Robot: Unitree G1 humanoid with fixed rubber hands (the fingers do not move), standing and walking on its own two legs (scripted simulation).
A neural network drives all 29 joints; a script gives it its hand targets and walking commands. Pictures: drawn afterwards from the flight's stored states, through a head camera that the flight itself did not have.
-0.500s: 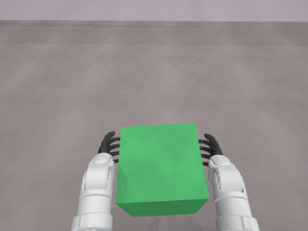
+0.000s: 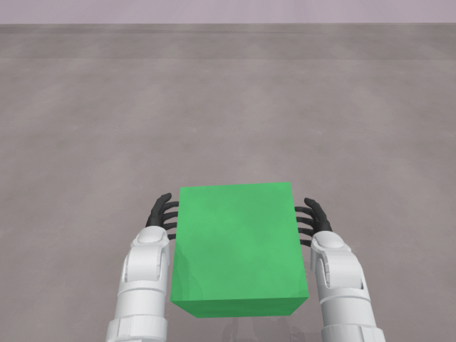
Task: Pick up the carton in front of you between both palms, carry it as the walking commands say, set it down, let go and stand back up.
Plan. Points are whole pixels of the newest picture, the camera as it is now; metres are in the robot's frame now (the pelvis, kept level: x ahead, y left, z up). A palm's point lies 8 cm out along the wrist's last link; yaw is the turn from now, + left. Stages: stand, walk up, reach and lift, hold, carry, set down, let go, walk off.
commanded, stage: hold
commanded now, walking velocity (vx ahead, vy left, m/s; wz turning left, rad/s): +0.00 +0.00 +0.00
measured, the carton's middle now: (239, 256) +0.30 +0.00 -0.06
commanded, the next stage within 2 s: set down in 0.16 s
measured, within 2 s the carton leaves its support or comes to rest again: neither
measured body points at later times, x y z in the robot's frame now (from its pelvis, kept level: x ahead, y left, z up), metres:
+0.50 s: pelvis -0.03 -0.03 -0.02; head -0.01 -0.05 +0.43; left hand +0.30 +0.17 +0.00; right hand +0.34 -0.13 -0.01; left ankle -0.03 +0.09 -0.74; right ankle +0.07 -0.12 -0.74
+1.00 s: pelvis -0.05 -0.04 -0.14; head +0.16 -0.04 +0.26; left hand +0.35 +0.15 -0.20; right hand +0.38 -0.14 -0.22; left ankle -0.03 +0.10 -0.74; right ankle +0.07 -0.12 -0.74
